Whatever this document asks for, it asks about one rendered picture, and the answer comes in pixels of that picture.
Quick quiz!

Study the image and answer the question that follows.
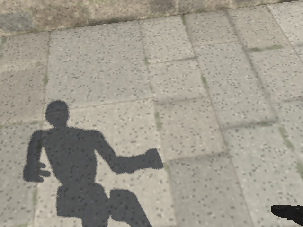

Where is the right robot hand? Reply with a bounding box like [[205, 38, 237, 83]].
[[271, 204, 303, 226]]

